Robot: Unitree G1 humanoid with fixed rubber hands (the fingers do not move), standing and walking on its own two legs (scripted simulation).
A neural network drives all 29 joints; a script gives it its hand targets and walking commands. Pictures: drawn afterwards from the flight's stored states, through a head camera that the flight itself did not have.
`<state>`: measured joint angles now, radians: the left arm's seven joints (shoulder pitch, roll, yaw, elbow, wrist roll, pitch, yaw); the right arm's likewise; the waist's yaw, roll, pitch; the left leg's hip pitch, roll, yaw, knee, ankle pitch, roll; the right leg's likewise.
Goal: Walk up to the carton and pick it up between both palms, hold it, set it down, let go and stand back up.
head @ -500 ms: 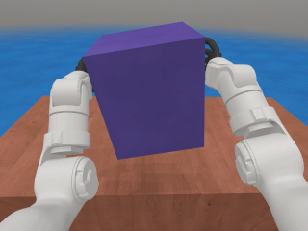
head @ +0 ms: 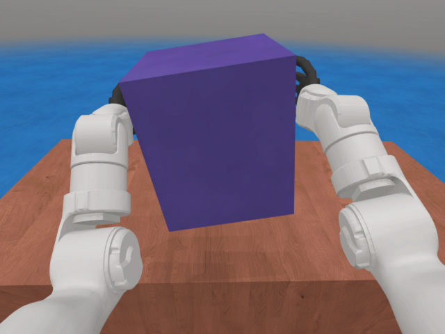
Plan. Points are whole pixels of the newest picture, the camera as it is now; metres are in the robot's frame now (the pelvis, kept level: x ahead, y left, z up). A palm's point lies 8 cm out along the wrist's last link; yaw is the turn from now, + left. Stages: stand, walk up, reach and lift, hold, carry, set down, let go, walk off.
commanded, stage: hold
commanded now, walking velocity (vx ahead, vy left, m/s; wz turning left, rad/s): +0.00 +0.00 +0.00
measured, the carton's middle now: (217, 129) +0.37 -0.01 +0.28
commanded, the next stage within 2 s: none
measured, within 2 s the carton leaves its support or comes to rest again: neither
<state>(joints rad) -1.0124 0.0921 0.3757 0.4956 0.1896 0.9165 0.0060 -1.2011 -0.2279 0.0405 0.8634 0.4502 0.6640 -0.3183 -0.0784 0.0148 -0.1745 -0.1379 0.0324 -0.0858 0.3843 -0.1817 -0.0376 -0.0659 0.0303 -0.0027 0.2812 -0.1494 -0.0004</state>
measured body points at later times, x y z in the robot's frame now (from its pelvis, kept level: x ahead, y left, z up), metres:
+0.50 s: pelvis +0.00 +0.00 +0.00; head -0.10 +0.01 +0.44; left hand +0.39 +0.15 +0.31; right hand +0.38 -0.16 +0.34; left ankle +0.02 +0.14 -0.75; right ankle +0.01 -0.12 -0.75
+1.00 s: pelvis +0.00 +0.00 +0.00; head -0.10 +0.01 +0.44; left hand +0.39 +0.15 +0.31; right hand +0.38 -0.16 +0.34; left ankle +0.02 +0.14 -0.75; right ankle +0.01 -0.12 -0.75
